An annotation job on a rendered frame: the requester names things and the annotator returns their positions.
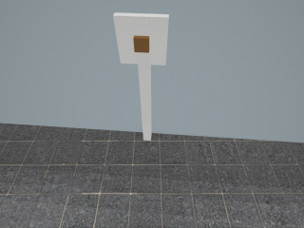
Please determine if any button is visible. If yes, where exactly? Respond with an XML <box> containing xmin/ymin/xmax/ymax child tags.
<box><xmin>133</xmin><ymin>35</ymin><xmax>150</xmax><ymax>53</ymax></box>

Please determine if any panel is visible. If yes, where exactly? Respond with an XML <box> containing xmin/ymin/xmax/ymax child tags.
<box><xmin>113</xmin><ymin>12</ymin><xmax>169</xmax><ymax>141</ymax></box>

